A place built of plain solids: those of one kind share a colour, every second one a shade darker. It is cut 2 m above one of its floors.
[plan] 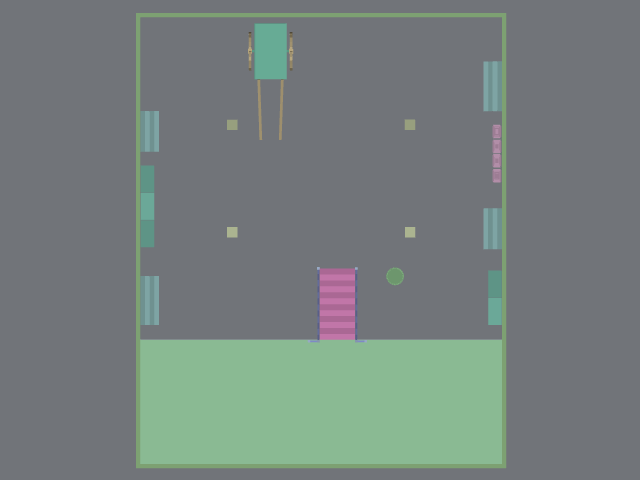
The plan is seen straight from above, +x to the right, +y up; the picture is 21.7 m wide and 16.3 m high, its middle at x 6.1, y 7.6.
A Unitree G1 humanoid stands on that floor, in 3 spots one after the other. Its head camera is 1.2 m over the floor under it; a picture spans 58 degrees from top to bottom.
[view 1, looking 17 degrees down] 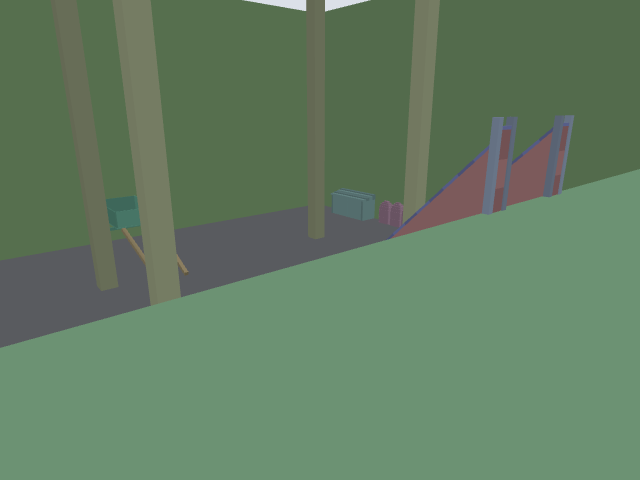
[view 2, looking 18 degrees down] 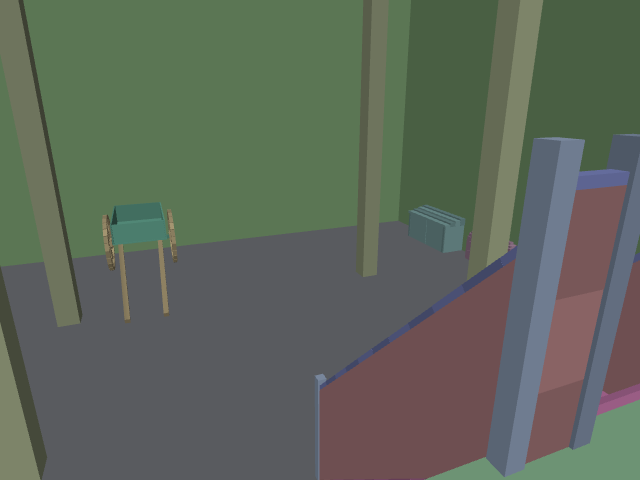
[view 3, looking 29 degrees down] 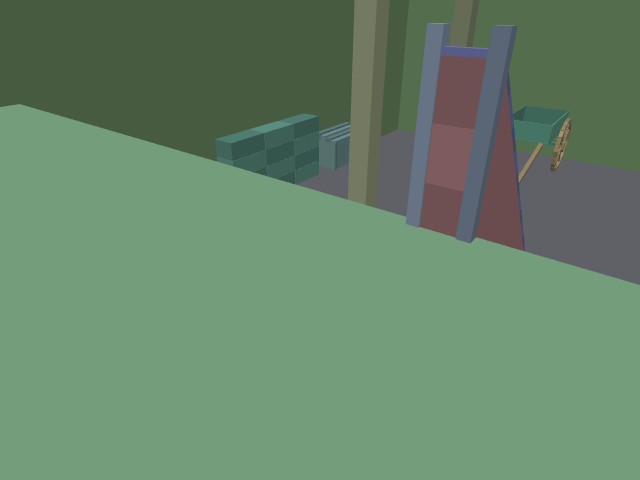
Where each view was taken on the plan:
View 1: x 1.00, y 1.60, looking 50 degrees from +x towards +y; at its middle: ground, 13.08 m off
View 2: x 4.69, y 3.30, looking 68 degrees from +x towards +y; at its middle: ground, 12.38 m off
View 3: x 6.69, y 1.91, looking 127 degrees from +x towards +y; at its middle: loft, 2.48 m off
